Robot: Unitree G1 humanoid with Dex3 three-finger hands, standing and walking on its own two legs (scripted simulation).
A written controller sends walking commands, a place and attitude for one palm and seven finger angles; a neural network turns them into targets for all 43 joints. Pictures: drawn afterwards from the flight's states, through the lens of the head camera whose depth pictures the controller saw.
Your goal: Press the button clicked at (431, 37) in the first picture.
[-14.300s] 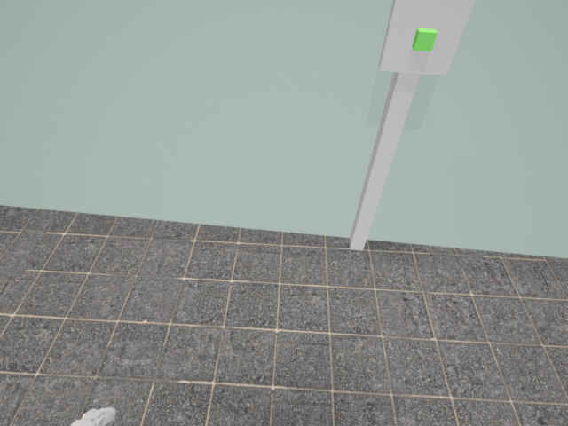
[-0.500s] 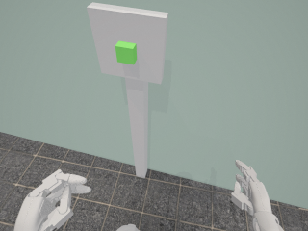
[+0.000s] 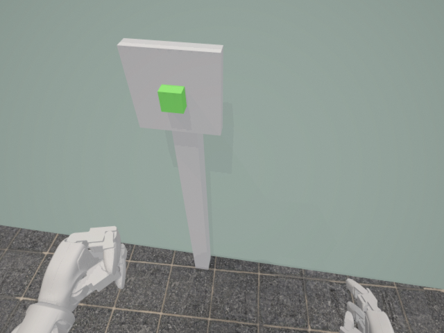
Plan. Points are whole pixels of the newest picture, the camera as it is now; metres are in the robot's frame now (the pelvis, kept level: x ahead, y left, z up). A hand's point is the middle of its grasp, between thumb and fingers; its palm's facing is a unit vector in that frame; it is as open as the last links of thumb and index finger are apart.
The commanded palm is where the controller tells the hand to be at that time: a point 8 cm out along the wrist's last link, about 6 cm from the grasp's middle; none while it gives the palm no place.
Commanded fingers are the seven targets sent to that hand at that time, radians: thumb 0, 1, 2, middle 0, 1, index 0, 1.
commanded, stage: raise the hand and make a fist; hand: left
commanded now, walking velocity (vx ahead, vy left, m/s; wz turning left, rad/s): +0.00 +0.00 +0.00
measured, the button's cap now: (173, 98) +0.49 +0.12 +0.19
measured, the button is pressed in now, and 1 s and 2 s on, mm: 0 0 0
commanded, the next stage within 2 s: aim a knuckle at the button in 0.94 s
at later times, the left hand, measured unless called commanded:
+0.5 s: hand (68, 210) +0.24 +0.22 +0.18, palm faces -0.01 -0.99 -0.12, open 3.1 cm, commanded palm +0.21 +0.26 +0.18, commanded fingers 0.00 0.90 0.90 -1.30 -1.50 -1.30 -1.50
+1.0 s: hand (86, 211) +0.24 +0.20 +0.18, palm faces -0.03 -0.99 -0.10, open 3.1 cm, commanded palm +0.20 +0.25 +0.19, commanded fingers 0.00 0.90 0.90 -1.30 -1.50 -1.30 -1.50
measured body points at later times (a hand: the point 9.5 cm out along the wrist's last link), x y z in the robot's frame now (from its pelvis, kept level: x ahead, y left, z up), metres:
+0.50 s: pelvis +0.01 +0.00 +0.03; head -0.02 -0.01 +0.47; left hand +0.23 +0.27 +0.19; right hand +0.21 -0.21 -0.03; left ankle +0.01 +0.09 -0.71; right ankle +0.01 -0.10 -0.71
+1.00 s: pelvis +0.01 -0.01 +0.03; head -0.03 -0.03 +0.48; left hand +0.23 +0.25 +0.18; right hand +0.20 -0.24 -0.03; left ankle +0.01 +0.08 -0.71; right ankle +0.01 -0.10 -0.71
